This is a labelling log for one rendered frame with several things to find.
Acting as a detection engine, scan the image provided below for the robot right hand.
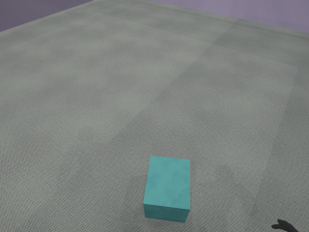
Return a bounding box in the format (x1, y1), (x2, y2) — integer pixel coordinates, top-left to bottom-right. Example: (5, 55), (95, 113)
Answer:
(271, 219), (298, 232)

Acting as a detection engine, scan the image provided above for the carton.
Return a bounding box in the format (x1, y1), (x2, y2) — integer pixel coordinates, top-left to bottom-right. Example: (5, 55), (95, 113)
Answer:
(143, 156), (190, 223)

